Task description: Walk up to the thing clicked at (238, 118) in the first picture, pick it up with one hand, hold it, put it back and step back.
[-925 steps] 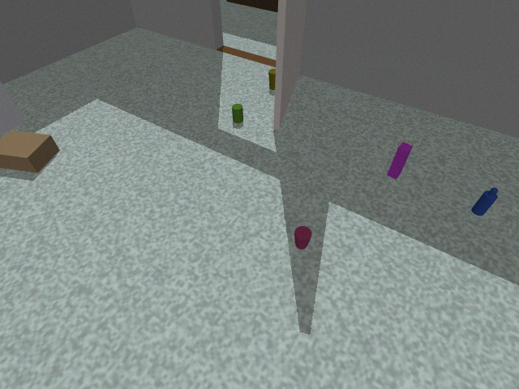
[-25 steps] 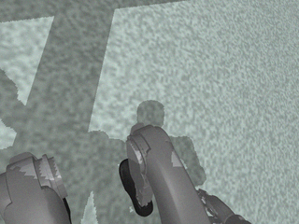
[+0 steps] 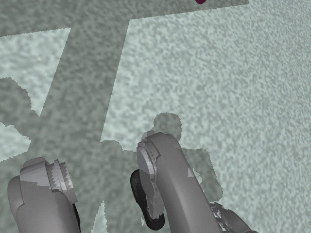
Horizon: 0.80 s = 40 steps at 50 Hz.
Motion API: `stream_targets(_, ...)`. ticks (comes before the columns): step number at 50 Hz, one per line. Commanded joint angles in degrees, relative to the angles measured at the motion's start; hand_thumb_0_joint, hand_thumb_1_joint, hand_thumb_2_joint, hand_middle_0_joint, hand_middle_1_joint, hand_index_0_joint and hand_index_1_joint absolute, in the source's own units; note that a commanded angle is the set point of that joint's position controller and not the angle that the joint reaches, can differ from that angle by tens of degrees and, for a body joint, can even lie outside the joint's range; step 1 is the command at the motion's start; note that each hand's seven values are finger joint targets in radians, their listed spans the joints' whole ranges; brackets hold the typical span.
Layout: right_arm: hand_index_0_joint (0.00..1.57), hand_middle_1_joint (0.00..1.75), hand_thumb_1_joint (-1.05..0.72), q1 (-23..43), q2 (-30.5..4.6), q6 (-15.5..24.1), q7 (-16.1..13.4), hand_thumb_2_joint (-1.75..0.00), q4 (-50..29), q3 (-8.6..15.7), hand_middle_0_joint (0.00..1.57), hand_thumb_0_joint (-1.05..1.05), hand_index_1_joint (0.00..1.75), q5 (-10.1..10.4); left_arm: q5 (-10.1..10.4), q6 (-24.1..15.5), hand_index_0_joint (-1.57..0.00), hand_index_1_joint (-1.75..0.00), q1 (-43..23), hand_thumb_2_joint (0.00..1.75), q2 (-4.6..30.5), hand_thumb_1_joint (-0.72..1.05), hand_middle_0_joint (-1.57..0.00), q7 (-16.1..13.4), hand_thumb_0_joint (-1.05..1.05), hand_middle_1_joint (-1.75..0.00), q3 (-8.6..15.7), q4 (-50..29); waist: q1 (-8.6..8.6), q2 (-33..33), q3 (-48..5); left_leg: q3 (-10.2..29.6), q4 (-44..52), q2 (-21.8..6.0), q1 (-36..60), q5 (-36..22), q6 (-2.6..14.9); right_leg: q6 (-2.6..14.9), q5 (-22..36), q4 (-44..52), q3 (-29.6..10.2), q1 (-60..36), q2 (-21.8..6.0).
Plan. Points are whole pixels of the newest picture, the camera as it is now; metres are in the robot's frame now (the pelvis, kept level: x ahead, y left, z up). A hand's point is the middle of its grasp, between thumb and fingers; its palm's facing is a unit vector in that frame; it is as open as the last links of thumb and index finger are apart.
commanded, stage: settle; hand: left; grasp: from above
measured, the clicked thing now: out of the picture +0.47 +0.37 -0.25
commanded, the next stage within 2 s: go down in 0.46 s
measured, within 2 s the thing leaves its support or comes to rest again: neither
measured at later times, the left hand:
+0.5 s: hand out of the picture +0.44 +0.37 -0.10, palm faces -0.41 -0.11 -0.90, open 8.0 cm
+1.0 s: hand out of the picture +0.44 +0.39 +0.02, palm faces -0.37 -0.08 -0.93, open 12.9 cm
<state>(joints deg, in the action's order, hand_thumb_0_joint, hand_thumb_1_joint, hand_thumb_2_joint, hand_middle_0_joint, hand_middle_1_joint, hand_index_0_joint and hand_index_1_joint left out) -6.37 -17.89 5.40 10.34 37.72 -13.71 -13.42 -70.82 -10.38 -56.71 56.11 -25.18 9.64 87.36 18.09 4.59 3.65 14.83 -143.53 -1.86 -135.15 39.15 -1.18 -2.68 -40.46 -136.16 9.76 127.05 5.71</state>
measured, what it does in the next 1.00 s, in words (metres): rises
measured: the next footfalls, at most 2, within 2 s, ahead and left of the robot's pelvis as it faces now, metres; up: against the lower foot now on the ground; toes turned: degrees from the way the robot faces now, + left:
none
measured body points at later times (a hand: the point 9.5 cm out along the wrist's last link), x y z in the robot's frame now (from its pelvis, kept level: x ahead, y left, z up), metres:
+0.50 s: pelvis -0.01 +0.00 +0.03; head +0.22 +0.10 +0.41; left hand +0.46 +0.37 -0.05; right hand +0.09 -0.27 -0.06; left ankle +0.07 +0.13 -0.28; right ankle +0.10 -0.12 -0.28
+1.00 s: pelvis -0.01 +0.00 +0.09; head +0.19 +0.09 +0.48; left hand +0.45 +0.39 +0.07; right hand +0.09 -0.25 -0.02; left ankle +0.07 +0.13 -0.28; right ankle +0.10 -0.11 -0.28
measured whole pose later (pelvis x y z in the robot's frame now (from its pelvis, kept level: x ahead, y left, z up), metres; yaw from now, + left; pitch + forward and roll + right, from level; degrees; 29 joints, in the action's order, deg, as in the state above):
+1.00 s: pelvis -0.01 +0.00 +0.09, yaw +7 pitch +34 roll -8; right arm -11.9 -14.4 -3.6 5.4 36.6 -3.9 -3.0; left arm -64.1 -5.9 -52.4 45.7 -3.3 1.3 61.1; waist 10.5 -1.5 -7.4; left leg 7.4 -124.5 -1.7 -123.4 35.8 0.2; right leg -2.1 -38.9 -121.1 4.3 116.8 3.1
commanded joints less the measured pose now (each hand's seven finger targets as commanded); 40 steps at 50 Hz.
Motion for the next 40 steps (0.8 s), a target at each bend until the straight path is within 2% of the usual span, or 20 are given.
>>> stream_targets(1, 0.2, 0.3, -0.93, -10.8, -17.0, -0.5, -0.4, -0.91, -0.2, 7.5, 0.2, 0.0, 0.3, 1.0, 2.0, 1.0, -0.42, -1.15, -12.9, 1.02, 13.0, -0.05, -0.39, 0.7, 0.0, -1.19, 0.8, -13.7, -1.26, -28.6, -38.6, -7.6, 15.2, -0.5, 29.6, -10.6, 1.87, 4.76, 14.5, 14.0, 3.2, -17.2, 0.9)
stream_targets(6, 0.2, 0.3, -0.93, -13.2, -16.8, -1.0, -0.8, -0.91, 0.1, 10.0, 0.2, 0.0, 0.3, 3.1, 3.5, 0.7, -0.45, -1.13, -14.5, 0.99, 10.3, -0.02, -0.42, 5.1, 0.0, -1.17, -0.9, -21.5, -1.12, -27.1, -41.0, -8.2, 15.8, -0.3, 30.8, -10.8, 1.91, 4.85, 14.2, 15.6, 2.5, -17.4, 0.3)
stream_targets(7, 0.2, 0.3, -0.93, -13.8, -16.4, -1.4, -0.9, -0.91, 0.7, 10.4, 0.2, 0.0, 0.3, 3.6, 3.3, 0.8, -0.47, -1.13, -14.7, 0.98, 12.2, 0.0, -0.43, 5.7, 0.0, -1.17, 0.2, -22.9, -2.12, -27.6, -42.3, -8.3, 16.1, -0.3, 31.6, -11.1, 1.98, 4.78, 14.4, 15.8, 2.1, -17.9, 0.3)
stream_targets(9, 0.2, 0.3, -0.92, -13.6, -15.8, -2.0, -1.0, -0.91, 0.0, 10.9, 0.2, 0.0, 0.3, 4.2, 3.9, 0.8, -0.53, -1.14, -16.4, 1.01, 7.7, 0.09, -0.49, 7.1, 0.0, -1.17, -2.9, -25.7, -2.48, -28.3, -44.6, -8.4, 17.3, -0.1, 34.3, -12.1, 1.62, 5.0, 14.7, 16.0, 2.1, -17.4, 0.0)
stream_targets(12, 0.2, 0.3, -0.93, -14.3, -16.0, -3.1, -1.4, -0.91, 0.1, 11.5, 0.2, 0.0, 0.3, 5.2, 3.8, 1.2, -0.54, -1.14, -14.4, 0.98, 7.3, 0.11, -0.49, 8.7, 0.0, -1.18, -3.2, -23.2, -2.48, -25.5, -41.7, -8.2, 18.7, 0.1, 34.0, -11.7, 1.73, 5.12, 14.2, 17.1, 2.1, -16.4, -0.2)
stream_targets(14, 0.2, 0.3, -0.92, -14.9, -15.8, -4.0, -1.8, -0.91, 0.2, 11.5, 0.2, 0.0, 0.3, 5.5, 3.3, 1.3, -0.54, -1.14, -14.5, 0.99, 9.6, 0.11, -0.49, 9.5, 0.0, -1.19, -1.9, -23.2, -3.08, -25.0, -42.1, -8.9, 18.9, 0.4, 33.2, -12.3, 1.94, 5.13, 14.7, 17.5, 1.6, -17.7, -0.2)
stream_targets(17, 0.2, 0.3, -0.93, -14.0, -14.7, -4.9, -2.3, -0.91, -0.9, 11.4, 0.2, 0.0, 0.3, 6.1, 3.3, 1.1, -0.58, -1.13, -16.1, 1.0, 7.7, 0.15, -0.54, 10.6, 0.0, -1.18, -2.9, -24.0, -3.5, -24.7, -41.1, -9.1, 20.7, 0.6, 33.5, -9.7, 2.13, 5.35, 12.1, 18.6, 1.0, -16.9, -0.4)
stream_targets(19, 0.2, 0.3, -0.93, -13.9, -14.8, -5.4, -2.7, -0.91, -1.0, 11.3, 0.2, 0.0, 0.3, 6.2, 2.9, 1.3, -0.59, -1.13, -14.7, 0.98, 9.1, 0.17, -0.54, 10.8, 0.0, -1.18, -2.0, -21.5, -3.84, -23.2, -39.8, -9.6, 20.9, 0.6, 31.8, -8.0, 2.38, 5.27, 10.4, 19.2, 0.8, -17.1, -0.3)
stream_targets(20, 0.2, 0.3, -0.93, -13.4, -14.5, -5.4, -2.9, -0.91, -1.8, 11.1, 0.2, 0.0, 0.3, 6.3, 3.3, 1.2, -0.59, -1.12, -15.1, 0.97, 7.2, 0.16, -0.54, 11.2, 0.0, -1.17, -3.3, -21.5, -3.27, -21.1, -39.4, -9.9, 20.7, 0.8, 30.9, -7.7, 2.62, 5.22, 10.1, 20.4, 0.5, -17.9, -0.3)
stream_targets(23, 0.2, 0.3, -0.93, -13.3, -13.6, -5.8, -3.4, -0.91, -1.9, 11.1, 0.2, 0.0, 0.3, 6.6, 3.2, 0.8, -0.59, -1.11, -16.4, 0.92, 9.0, 0.17, -0.54, 11.8, 0.0, -1.16, -2.7, -23.1, -4.0, -21.6, -42.6, -10.4, 21.3, 0.8, 31.2, -8.4, 2.91, 4.65, 11.0, 20.8, -0.7, -20.5, -0.3)
stream_targets(25, 0.2, 0.3, -0.93, -13.4, -13.6, -5.8, -3.7, -0.91, -1.5, 11.3, 0.2, 0.0, 0.3, 6.6, 3.0, 0.8, -0.59, -1.12, -16.0, 0.94, 9.5, 0.13, -0.54, 12.1, 0.0, -1.17, -2.4, -22.1, -4.1, -21.4, -42.6, -10.4, 21.4, 0.7, 31.5, -8.8, 2.88, 4.73, 11.2, 20.8, -0.9, -20.6, -0.3)
stream_targets(26, 0.2, 0.3, -0.93, -13.1, -13.2, -5.7, -3.7, -0.91, -2.2, 11.0, 0.2, 0.0, 0.3, 6.8, 3.3, 0.6, -0.58, -1.11, -16.8, 0.91, 6.8, 0.11, -0.53, 12.5, 0.0, -1.16, -4.5, -23.3, -3.9, -21.7, -43.0, -10.5, 21.7, 0.7, 32.9, -10.0, 2.8, 4.66, 12.6, 20.8, -0.6, -20.6, -0.4)
stream_targets(27, 0.2, 0.3, -0.93, -13.5, -13.5, -5.8, -3.8, -0.91, -1.9, 11.1, 0.2, 0.0, 0.3, 7.0, 3.0, 0.5, -0.57, -1.11, -17.5, 0.91, 9.3, 0.08, -0.52, 12.4, 0.0, -1.16, -3.1, -23.3, -4.03, -21.9, -43.6, -10.3, 21.9, 0.8, 32.5, -9.5, 2.84, 4.66, 12.1, 20.7, -0.6, -20.7, -0.4)
stream_targets(29, 0.2, 0.3, -0.93, -13.4, -13.3, -5.7, -4.1, -0.91, -2.4, 11.0, 0.2, 0.0, 0.3, 7.0, 3.3, 0.4, -0.56, -1.09, -18.2, 0.89, 8.0, 0.06, -0.51, 12.5, 0.0, -1.15, -4.2, -23.7, -3.84, -21.5, -43.7, -10.6, 22.1, 0.9, 32.9, -9.6, 2.92, 4.56, 12.2, 21.5, -0.6, -20.7, -0.5)
stream_targets(30, 0.2, 0.3, -0.93, -13.8, -13.4, -5.9, -4.2, -0.91, -1.5, 11.4, 0.2, 0.0, 0.3, 7.1, 3.2, 0.4, -0.48, -1.09, -18.1, 0.89, 9.9, -0.02, -0.43, 12.3, 0.0, -1.14, -2.8, -23.6, -4.43, -21.9, -43.5, -10.6, 22.5, 0.8, 32.9, -8.7, 2.79, 4.75, 11.3, 21.3, -1.0, -20.7, -0.4)
stream_targets(31, 0.2, 0.3, -0.92, -14.4, -12.9, -6.0, -4.3, -0.9, -1.0, 11.3, 0.2, 0.0, 0.3, 7.1, 3.1, 0.3, -0.4, -1.04, -18.8, 0.87, 6.8, -0.1, -0.35, 12.7, 0.0, -1.08, -5.3, -24.8, -4.49, -23.2, -43.4, -10.9, 22.9, 1.0, 33.8, -9.2, 2.62, 4.91, 11.5, 21.6, -0.6, -19.4, -0.6)
stream_targets(32, 0.2, 0.3, -0.92, -14.5, -13.1, -5.9, -4.3, -0.9, -1.0, 11.6, 0.2, 0.0, 0.3, 7.3, 3.4, 0.2, -0.32, -1.01, -19.0, 0.83, 7.7, -0.18, -0.27, 13.0, 0.0, -1.05, -4.6, -25.8, -4.91, -24.4, -43.6, -10.5, 23.9, 1.0, 35.5, -9.0, 2.28, 5.28, 11.1, 21.2, -0.3, -18.6, -0.7)
stream_targets(34, 0.2, 0.3, -0.93, -14.0, -13.5, -6.0, -4.4, -0.9, -2.4, 12.0, 0.2, 0.0, 0.3, 7.5, 3.1, 0.5, -0.16, -1.05, -18.6, 0.88, 10.9, -0.34, -0.13, 13.1, 0.0, -1.08, -2.3, -28.3, -6.0, -26.0, -46.9, -10.4, 24.9, 0.8, 38.5, -10.0, 2.16, 5.22, 12.0, 21.1, -0.3, -20.3, -0.8)
stream_targets(36, 0.2, 0.3, -0.92, -14.7, -13.6, -6.4, -4.4, -0.91, -1.8, 12.9, 0.2, 0.0, 0.3, 7.9, 3.4, 0.8, -0.12, -1.08, -19.2, 0.96, 9.4, -0.5, -0.11, 13.8, 0.0, -1.09, -2.8, -31.0, -6.64, -27.9, -49.7, -9.8, 26.6, 0.8, 42.4, -11.7, 1.93, 5.33, 13.3, 21.0, -0.2, -19.5, -1.2)
stream_targets(40, 0.2, 0.3, -0.92, -16.3, -12.3, -7.1, -4.6, -0.91, -1.7, 13.9, 0.2, 0.0, 0.3, 8.8, 4.3, 1.9, -0.12, -1.16, -20.3, 1.16, 8.8, -0.51, -0.14, 15.0, 0.0, -1.14, -3.0, -35.5, -6.99, -27.9, -53.5, -10.3, 29.0, 0.8, 44.8, -11.5, 2.48, 4.98, 13.6, 23.7, -1.4, -22.3, -1.3)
